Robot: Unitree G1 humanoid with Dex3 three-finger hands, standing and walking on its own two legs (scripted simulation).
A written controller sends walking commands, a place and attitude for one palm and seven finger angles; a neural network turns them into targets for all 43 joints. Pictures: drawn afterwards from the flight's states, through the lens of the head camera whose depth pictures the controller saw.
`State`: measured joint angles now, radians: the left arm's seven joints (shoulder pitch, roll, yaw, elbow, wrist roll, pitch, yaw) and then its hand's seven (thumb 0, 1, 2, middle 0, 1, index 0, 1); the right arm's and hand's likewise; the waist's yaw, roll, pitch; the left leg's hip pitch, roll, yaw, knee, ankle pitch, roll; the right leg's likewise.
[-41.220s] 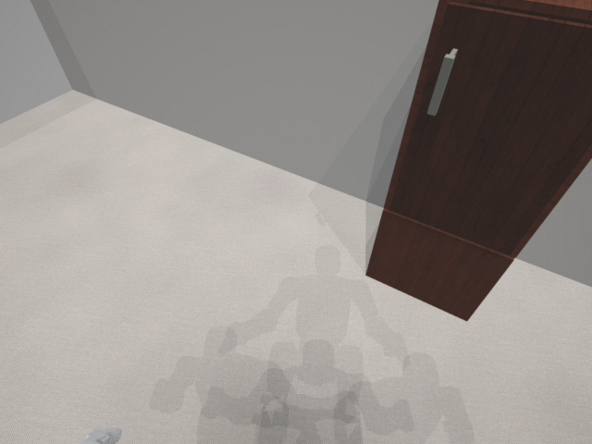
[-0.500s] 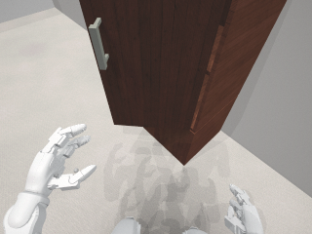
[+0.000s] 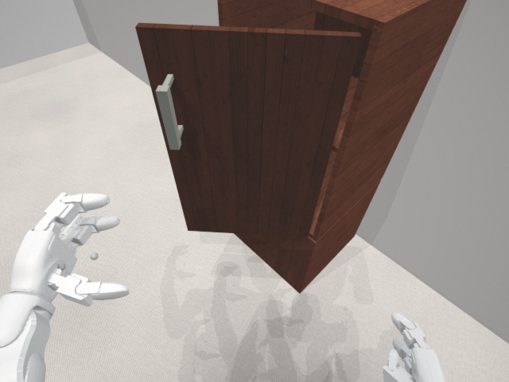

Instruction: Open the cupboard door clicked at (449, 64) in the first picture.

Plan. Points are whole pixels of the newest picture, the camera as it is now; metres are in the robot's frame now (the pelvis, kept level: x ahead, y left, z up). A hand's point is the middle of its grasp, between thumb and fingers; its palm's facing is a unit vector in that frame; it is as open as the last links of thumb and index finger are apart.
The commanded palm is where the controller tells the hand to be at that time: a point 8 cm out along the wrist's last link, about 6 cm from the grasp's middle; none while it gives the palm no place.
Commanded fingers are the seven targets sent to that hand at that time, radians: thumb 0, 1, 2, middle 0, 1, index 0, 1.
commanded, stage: raise the hand with hooked fingers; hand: left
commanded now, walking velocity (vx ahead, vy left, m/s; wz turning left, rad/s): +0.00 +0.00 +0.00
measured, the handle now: (172, 113) +0.55 +0.21 +0.13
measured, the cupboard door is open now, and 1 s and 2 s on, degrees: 42 42 42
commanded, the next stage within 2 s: move the hooked fingers beside the handle in 0.92 s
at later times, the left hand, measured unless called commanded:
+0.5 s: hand (77, 200) +0.30 +0.27 +0.16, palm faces +0.07 -1.00 -0.05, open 13.9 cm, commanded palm +0.26 +0.31 +0.15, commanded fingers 0.00 -0.50 0.30 -0.30 -1.20 -0.30 -1.20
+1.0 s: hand (87, 205) +0.30 +0.25 +0.15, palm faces +0.08 -1.00 -0.04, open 13.9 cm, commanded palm +0.27 +0.30 +0.15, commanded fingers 0.00 -0.50 0.30 -0.30 -1.20 -0.30 -1.20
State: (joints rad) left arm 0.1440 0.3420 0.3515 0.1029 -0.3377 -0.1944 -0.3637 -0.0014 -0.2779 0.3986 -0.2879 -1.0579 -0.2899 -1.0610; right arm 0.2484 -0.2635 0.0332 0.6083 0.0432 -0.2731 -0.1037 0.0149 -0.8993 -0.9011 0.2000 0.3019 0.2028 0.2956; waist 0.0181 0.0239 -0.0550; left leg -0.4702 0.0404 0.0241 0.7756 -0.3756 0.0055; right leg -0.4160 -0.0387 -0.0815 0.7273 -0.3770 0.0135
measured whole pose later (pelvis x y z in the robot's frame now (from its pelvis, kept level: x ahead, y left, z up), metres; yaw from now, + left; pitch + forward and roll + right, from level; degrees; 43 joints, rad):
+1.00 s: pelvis +0.00 -0.02 +0.02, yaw -1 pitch +0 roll +0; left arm -0.13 0.42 0.46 0.35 -0.32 -0.04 -0.45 -0.01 -0.50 0.30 -0.30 -1.20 -0.31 -1.20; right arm 0.25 -0.27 0.06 0.63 0.06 -0.24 -0.13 0.01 -0.90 -0.90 0.20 0.30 0.20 0.30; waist 0.03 0.05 -0.02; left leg -0.29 0.05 0.04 0.57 -0.29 -0.02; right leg -0.27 -0.02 -0.07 0.57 -0.31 -0.01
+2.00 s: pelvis +0.00 -0.01 +0.01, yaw -1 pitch +6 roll +0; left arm -0.60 0.53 0.46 0.89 -0.20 -0.17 -0.42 -0.01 -0.50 0.30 -0.30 -1.20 -0.30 -1.20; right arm 0.33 -0.29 0.04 0.67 0.04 -0.13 -0.10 0.01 -0.90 -0.90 0.20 0.30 0.20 0.30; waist -0.05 0.03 -0.03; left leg -0.44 0.05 0.05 0.64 -0.31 -0.01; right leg -0.41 -0.02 -0.06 0.62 -0.32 0.00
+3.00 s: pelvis +0.02 +0.00 +0.00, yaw -3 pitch +14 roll -2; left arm -0.79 0.67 0.53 1.08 -0.15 -0.24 -0.45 -0.01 -0.50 0.30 -0.30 -1.20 -0.30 -1.20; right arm 0.42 -0.28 0.03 0.62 0.02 0.05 -0.05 0.01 -0.90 -0.90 0.20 0.30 0.20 0.30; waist -0.11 0.01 -0.08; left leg -0.62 0.07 0.06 0.75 -0.38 0.01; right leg -0.57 -0.01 -0.04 0.67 -0.34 0.02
